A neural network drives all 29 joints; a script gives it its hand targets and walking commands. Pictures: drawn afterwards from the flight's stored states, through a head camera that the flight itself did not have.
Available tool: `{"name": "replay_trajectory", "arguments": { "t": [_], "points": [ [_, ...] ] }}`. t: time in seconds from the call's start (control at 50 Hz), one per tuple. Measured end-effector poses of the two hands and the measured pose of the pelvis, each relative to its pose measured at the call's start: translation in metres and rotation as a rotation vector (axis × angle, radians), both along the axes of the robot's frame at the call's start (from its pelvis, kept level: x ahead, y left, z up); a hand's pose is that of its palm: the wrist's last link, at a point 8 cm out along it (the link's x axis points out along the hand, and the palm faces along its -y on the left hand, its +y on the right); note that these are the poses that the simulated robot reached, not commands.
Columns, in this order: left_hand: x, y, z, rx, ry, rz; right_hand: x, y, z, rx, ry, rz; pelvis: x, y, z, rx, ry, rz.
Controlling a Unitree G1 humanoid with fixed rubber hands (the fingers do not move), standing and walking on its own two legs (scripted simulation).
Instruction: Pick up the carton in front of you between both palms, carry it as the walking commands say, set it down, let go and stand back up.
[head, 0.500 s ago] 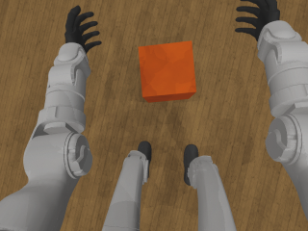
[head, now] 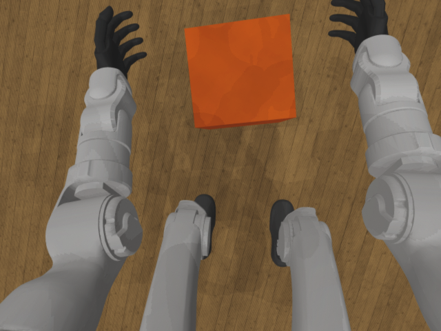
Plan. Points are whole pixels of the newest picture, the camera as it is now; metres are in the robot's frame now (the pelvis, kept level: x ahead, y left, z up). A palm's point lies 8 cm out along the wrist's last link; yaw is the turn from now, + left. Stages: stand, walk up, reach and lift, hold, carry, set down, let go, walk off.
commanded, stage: reach and lift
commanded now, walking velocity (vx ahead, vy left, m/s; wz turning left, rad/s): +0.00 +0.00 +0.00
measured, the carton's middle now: (240, 84) +0.52 +0.02 -0.43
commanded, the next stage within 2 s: none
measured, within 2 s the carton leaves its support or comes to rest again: leaves its support in 1.40 s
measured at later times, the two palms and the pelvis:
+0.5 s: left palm (159, 89) +0.50 +0.20 -0.35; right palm (325, 71) +0.54 -0.16 -0.35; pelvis -0.05 +0.00 -0.17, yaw +0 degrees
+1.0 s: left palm (170, 89) +0.50 +0.18 -0.35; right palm (311, 72) +0.54 -0.14 -0.35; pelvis -0.05 +0.00 -0.18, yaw +1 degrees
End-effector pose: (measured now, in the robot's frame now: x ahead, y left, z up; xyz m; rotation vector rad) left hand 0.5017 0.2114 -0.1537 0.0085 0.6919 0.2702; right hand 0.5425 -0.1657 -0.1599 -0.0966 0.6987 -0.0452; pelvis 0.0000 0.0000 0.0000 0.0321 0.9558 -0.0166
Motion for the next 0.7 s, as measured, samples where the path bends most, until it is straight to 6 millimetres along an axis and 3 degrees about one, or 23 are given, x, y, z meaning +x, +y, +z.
{"name": "replay_trajectory", "arguments": {
  "t": [0.12, 0.28, 0.54, 0.62, 0.7],
  "points": [
    [-0.002, 0.0, -0.066, 0.006, -0.01, -0.011, -0.004, -0.006, -0.066, -0.014, -0.02, -0.009, -0.021, 0.0, -0.065, 0.002, -0.063, 0.002],
    [-0.001, -0.005, -0.12, -0.005, 0.004, -0.016, -0.002, -0.002, -0.117, -0.004, -0.013, -0.01, -0.046, -0.001, -0.128, 0.004, -0.195, 0.0],
    [-0.001, -0.011, -0.205, -0.012, 0.058, -0.044, -0.005, 0.002, -0.199, 0.006, 0.031, -0.007, -0.052, 0.001, -0.175, 0.0, -0.317, 0.0],
    [0.002, -0.013, -0.211, -0.015, 0.049, -0.041, -0.003, 0.002, -0.208, -0.003, 0.02, 0.008, -0.047, 0.002, -0.181, 0.0, -0.343, 0.003],
    [0.004, -0.014, -0.207, -0.016, 0.029, -0.035, 0.002, 0.009, -0.203, 0.002, -0.004, 0.03, -0.043, 0.002, -0.186, 0.003, -0.339, 0.004]
  ]
}}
